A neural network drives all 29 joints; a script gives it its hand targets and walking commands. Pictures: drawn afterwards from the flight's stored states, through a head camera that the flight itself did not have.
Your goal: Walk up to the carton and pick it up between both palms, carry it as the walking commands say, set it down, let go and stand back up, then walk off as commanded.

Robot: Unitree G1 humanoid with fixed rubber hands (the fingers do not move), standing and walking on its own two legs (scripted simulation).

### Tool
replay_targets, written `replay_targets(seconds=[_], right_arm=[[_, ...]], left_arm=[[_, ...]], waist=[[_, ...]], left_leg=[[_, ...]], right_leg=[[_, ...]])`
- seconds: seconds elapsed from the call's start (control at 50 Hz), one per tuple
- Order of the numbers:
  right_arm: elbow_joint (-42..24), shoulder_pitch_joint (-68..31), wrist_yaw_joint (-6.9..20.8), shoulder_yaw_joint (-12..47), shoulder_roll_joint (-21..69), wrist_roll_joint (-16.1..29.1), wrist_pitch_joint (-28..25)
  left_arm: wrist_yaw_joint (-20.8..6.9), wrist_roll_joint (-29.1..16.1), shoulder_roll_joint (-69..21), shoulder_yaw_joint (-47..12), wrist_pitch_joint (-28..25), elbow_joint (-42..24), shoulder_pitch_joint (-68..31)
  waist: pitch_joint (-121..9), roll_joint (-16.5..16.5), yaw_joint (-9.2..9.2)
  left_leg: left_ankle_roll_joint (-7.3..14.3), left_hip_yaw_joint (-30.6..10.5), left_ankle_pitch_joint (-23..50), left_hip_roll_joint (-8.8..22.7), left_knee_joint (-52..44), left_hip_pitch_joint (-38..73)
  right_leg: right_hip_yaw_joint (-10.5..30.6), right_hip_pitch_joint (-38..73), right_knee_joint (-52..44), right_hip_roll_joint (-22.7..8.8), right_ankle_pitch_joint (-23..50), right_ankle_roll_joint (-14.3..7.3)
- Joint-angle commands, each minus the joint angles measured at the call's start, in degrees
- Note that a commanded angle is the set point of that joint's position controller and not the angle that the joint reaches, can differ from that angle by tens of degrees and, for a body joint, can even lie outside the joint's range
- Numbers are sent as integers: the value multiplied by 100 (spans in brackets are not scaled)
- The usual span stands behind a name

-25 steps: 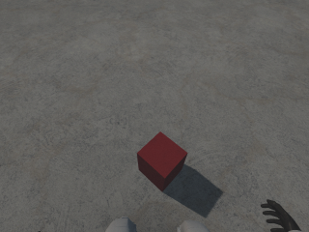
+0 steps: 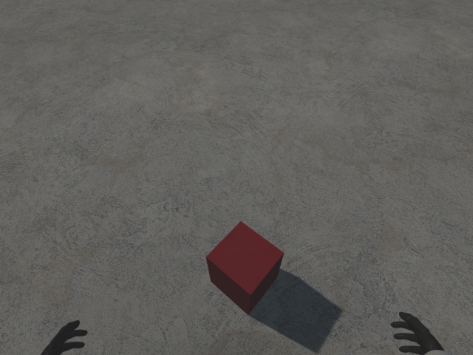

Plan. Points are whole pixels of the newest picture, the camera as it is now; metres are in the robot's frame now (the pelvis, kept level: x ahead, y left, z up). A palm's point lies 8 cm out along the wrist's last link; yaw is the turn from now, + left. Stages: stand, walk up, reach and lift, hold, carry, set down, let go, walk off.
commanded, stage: walk up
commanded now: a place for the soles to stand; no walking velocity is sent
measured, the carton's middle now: (244, 268) +0.51 -0.03 -0.65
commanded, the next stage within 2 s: none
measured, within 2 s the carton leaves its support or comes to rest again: neither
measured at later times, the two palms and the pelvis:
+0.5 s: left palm out of the picture +0.13 +0.23 -0.10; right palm out of the picture +0.12 -0.53 -0.06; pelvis +0.02 -0.13 -0.04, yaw +12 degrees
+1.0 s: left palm out of the picture +0.12 +0.08 -0.13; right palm out of the picture +0.38 -0.64 -0.08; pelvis +0.15 -0.30 -0.07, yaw +28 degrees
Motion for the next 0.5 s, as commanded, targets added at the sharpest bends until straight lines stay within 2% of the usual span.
replay_targets(seconds=[0.0, 0.08, 0.1, 0.12, 0.14, 0.16, 0.18, 0.2, 0.24, 0.3, 0.34, 0.38, 0.4, 0.42, 0.44, 0.46, 0.48], right_arm=[[-102, -297, -17, -182, -998, -9, -44], [33, -340, -14, -179, -971, -21, -35], [48, 1234, -207, -633, -1936, -29, -76], [-8, 1693, -316, -884, -2441, -72, -124], [-234, 1739, -417, -996, -2466, -115, -190], [-442, 1446, -474, -978, -2223, -104, -251], [-632, 1375, -494, -939, -2060, -129, -300], [-774, 1339, -517, -909, -1957, -183, -333], [-999, 1439, -554, -901, -2055, -244, -372], [-1253, 1639, -614, -974, -2332, -276, -395], [-1364, 1701, -641, -1008, -2457, -300, -394], [-1438, 1527, -643, -998, -2515, -336, -362], [-1486, 1346, -640, -961, -2444, -346, -329], [-1500, 1375, -658, -863, -2063, -381, -287], [-1759, 1261, -726, -721, -1491, -217, -311], [-1622, 1359, -858, -717, -1586, -223, -279], [-1375, 1546, -860, -790, -1843, -241, -302]], left_arm=[[11, 2, 999, 175, -31, -43, -221], [0, 14, 961, 167, -19, 110, -307], [-275, 556, 1715, 803, 281, -958, -774], [-404, 587, 1314, 758, 442, -1367, -937], [-457, 597, 1105, 767, 520, -1745, -873], [-516, 542, 1088, 835, 560, -1837, -589], [-576, 509, 1096, 905, 560, -1947, -405], [-621, 493, 1097, 964, 553, -2031, -314], [-730, 476, 1085, 1047, 598, -2180, -320], [-815, 471, 1117, 1130, 664, -2467, -442], [-829, 480, 1137, 1161, 643, -2579, -390], [-802, 456, 1188, 1218, 610, -2554, 86], [-762, 457, 1253, 1267, 580, -2425, 679], [-702, 489, 1444, 1327, 539, -2221, 1483], [-639, 547, 2248, 1418, 464, -2274, 1794], [-602, 376, 2279, 1435, 464, -2539, 829], [-570, 348, 2043, 1373, 499, -2651, 475]], waist=[[-447, -95, 37], [-438, -64, 32], [-160, -769, -351], [-4, 298, -549], [-29, 250, -515], [22, 80, -259], [-159, 92, -129], [-281, 199, -75], [-379, 474, -100], [-251, 819, -126], [-247, 1000, -92], [-344, 1207, 191], [-465, 1028, 538], [-509, -35, 939], [-257, -2261, 1122], [208, -1636, 570], [297, -1106, 254]], left_leg=[[286, -598, 877, 541, -665, 508], [253, -578, 855, 543, -876, 634], [719, -1709, -561, 1000, -773, 742], [1320, -3428, -1227, 1810, -1254, 1550], [1601, -3932, -1598, 2238, -1357, 1604], [1472, -3509, -1613, 2088, -1230, 1295], [1303, -3159, -1491, 1820, -1122, 1032], [1198, -2770, -1313, 1568, -1038, 744], [1189, -2289, -1073, 1261, -890, -15], [1231, -2349, -1611, 1184, -736, -703], [1169, -2278, -1765, 1089, -581, -1017], [1019, -1990, -1628, 947, -340, -1727], [837, -1592, -1666, 693, 244, -2532], [589, -1078, -2171, 158, 1534, -3481], [170, -79, -2858, -764, 3289, -4508], [143, -620, -2207, -258, 4068, -4165], [242, -639, -1740, -78, 4227, -3459]], right_leg=[[485, -11, -769, -591, 1118, -307], [467, 111, -996, -611, 1109, -272], [-292, -861, 769, -64, -1088, -314], [230, -2733, 2012, 113, -1964, -279], [1020, -3434, 2840, -283, -1485, -245], [1145, -3539, 3197, -425, -1044, -213], [1163, -3398, 3348, -440, -783, -171], [1130, -3152, 3244, -427, -688, -105], [861, -2553, 3089, -333, -688, -13], [729, -2259, 2793, -305, -840, 34], [577, -1897, 2450, -245, -1038, 3], [251, -887, 1971, -106, -1140, -119], [69, 227, 1425, 56, -1117, -243], [170, 1302, 765, 160, -1377, -341], [2984, 990, -1288, -1764, -3802, -915], [3575, -170, -1865, -1972, -4259, -1332], [3129, -714, -1609, -1828, -3752, -1513]])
